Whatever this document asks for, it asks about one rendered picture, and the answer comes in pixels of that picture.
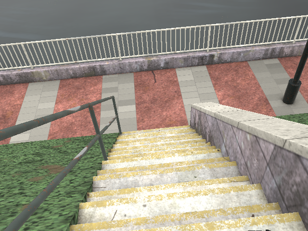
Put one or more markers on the stairs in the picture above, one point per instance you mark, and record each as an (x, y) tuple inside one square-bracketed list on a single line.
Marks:
[(171, 179)]

